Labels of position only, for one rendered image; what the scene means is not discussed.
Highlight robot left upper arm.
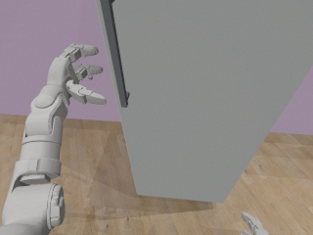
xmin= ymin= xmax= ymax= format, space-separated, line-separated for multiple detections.
xmin=0 ymin=183 xmax=66 ymax=235

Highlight robot right hand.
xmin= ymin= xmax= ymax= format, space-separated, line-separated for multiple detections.
xmin=241 ymin=211 xmax=269 ymax=235

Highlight robot left forearm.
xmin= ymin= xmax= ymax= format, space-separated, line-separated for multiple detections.
xmin=1 ymin=85 xmax=70 ymax=226

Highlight robot left hand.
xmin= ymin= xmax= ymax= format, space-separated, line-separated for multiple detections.
xmin=46 ymin=43 xmax=107 ymax=105

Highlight fridge door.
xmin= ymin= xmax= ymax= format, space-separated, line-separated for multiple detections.
xmin=96 ymin=0 xmax=313 ymax=204

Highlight handle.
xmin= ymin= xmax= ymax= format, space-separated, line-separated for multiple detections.
xmin=100 ymin=0 xmax=130 ymax=108

